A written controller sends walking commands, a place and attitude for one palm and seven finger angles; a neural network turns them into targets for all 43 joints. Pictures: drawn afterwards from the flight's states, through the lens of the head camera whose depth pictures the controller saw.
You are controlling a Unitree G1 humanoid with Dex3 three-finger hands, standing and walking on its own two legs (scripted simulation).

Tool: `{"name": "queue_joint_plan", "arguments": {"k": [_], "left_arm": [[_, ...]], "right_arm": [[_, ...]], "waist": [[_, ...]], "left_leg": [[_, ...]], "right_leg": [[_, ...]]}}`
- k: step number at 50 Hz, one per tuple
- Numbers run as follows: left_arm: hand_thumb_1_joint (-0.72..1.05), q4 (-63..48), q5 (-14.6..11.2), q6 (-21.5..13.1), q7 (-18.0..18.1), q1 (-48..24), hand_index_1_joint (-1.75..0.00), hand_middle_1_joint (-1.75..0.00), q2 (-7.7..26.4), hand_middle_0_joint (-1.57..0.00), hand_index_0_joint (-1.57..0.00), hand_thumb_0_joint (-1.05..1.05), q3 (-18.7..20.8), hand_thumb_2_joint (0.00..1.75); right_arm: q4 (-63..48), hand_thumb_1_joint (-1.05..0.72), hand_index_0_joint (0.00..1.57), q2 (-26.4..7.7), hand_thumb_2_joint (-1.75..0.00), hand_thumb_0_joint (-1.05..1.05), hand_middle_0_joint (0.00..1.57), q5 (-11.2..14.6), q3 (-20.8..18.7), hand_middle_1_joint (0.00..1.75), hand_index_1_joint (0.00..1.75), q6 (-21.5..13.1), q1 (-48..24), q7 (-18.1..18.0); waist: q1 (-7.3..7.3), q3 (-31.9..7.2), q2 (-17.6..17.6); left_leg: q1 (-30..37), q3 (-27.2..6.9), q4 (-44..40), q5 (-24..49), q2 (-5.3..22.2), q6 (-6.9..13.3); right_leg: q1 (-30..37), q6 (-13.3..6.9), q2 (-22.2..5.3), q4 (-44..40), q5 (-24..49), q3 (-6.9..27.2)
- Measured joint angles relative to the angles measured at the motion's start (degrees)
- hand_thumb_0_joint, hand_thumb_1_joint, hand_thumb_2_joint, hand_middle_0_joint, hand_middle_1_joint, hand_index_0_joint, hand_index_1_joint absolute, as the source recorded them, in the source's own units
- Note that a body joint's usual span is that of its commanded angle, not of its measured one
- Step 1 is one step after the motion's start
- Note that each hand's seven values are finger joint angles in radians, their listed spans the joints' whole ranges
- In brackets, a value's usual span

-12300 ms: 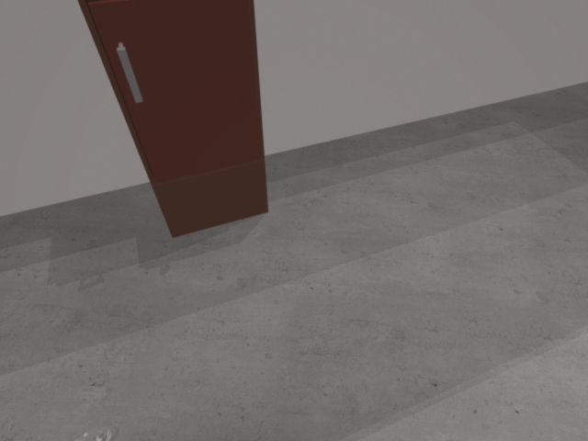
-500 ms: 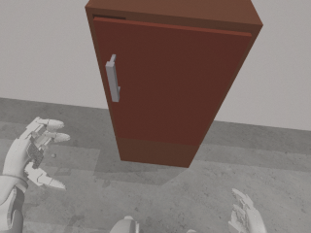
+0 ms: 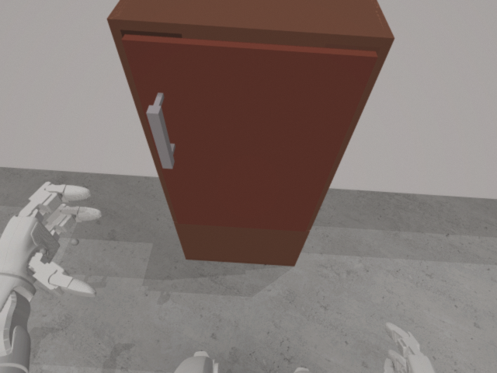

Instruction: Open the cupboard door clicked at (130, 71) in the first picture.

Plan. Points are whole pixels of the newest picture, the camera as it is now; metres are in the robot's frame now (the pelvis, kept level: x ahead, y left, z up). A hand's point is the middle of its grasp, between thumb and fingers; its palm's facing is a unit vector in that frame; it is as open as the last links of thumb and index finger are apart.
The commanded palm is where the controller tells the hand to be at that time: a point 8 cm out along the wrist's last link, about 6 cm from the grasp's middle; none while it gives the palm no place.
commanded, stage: raise the hand with hooked fingers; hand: left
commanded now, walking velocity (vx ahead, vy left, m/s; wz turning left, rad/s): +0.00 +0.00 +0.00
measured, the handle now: (164, 132) +0.53 +0.19 +0.05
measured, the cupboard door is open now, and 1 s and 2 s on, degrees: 0 0 0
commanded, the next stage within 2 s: move the hooked fingers beside the handle in 0.14 s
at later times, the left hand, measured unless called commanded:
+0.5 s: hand (87, 228) +0.31 +0.26 +0.06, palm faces +0.00 -1.00 -0.04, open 14.0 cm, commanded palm +0.29 +0.31 +0.06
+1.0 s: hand (107, 193) +0.38 +0.25 +0.05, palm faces -0.03 -1.00 -0.02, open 14.0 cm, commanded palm +0.36 +0.30 +0.06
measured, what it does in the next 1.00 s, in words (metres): stands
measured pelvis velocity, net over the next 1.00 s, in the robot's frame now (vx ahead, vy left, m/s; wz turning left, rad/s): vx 0.00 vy -0.01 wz -0.02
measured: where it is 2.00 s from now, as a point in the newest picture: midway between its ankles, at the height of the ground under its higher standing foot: outside the picture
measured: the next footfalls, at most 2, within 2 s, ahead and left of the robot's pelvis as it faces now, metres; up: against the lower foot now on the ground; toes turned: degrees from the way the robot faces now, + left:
none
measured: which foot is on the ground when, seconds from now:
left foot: down 0.00-1.00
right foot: down 0.00-1.00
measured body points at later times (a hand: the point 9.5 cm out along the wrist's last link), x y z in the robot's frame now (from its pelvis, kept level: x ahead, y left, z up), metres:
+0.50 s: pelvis +0.00 -0.02 +0.00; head +0.06 -0.01 +0.44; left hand +0.30 +0.31 +0.06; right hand +0.14 -0.28 -0.09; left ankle +0.03 +0.10 -0.69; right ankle +0.00 -0.13 -0.69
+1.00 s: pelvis +0.00 -0.01 -0.01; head +0.08 +0.01 +0.44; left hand +0.37 +0.31 +0.06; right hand +0.08 -0.28 -0.11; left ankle +0.03 +0.10 -0.69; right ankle +0.00 -0.13 -0.69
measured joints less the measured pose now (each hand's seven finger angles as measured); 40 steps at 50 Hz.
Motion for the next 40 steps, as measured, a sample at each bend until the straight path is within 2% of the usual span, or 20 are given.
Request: {"name": "queue_joint_plan", "arguments": {"k": [14, 23, 29, 40], "left_arm": [[-0.50, 2.40, -0.33, -0.84, -1.04, -0.77, -1.20, -1.20, -0.30, -0.31, -0.30, -0.02, -0.19, 0.30], [-0.50, 10.25, 0.51, -1.90, -2.43, -8.05, -1.20, -1.20, 1.73, -0.31, -0.30, -0.02, 0.89, 0.30], [-0.50, 14.88, 1.41, -1.81, -3.17, -13.20, -1.20, -1.20, 3.07, -0.30, -0.30, -0.02, 0.95, 0.30], [-0.50, 19.15, 3.19, -2.31, -1.22, -17.72, -1.20, -1.20, 3.87, -0.30, -0.30, -0.02, 1.97, 0.30]], "right_arm": [[0.33, -0.90, 0.21, 0.29, -0.89, 0.01, 0.21, 0.28, 0.35, 0.30, 0.30, 0.00, -1.54, -0.56], [1.78, -0.90, 0.21, -0.34, -0.89, 0.01, 0.21, 0.39, 0.35, 0.30, 0.30, 0.37, -1.90, -1.42], [2.33, -0.90, 0.21, -0.58, -0.89, 0.01, 0.20, 0.46, 0.15, 0.30, 0.30, 1.18, -1.46, -1.40], [2.30, -0.90, 0.20, -0.31, -0.89, 0.01, 0.20, 0.17, -0.28, 0.30, 0.30, 3.54, 1.14, -0.45]], "waist": [[0.39, -0.19, 0.53], [0.42, 0.20, 0.21], [-0.51, 0.30, 0.04], [-2.03, -0.06, -0.18]], "left_leg": [[0.28, -0.79, -0.19, 0.31, 0.39, -1.14], [-1.26, -1.56, 1.07, 0.15, 0.65, -1.65], [-2.47, -1.30, 1.54, 0.06, 0.85, -1.63], [-3.85, -0.13, 1.53, -0.22, 0.92, -1.12]], "right_leg": [[0.08, -1.10, 0.47, 0.66, -0.53, -0.67], [-1.27, -1.66, 0.72, 2.03, -1.05, -1.31], [-2.68, -1.70, 0.87, 2.57, -1.03, -1.00], [-4.59, -1.16, 0.87, 2.63, -0.84, 0.22]]}}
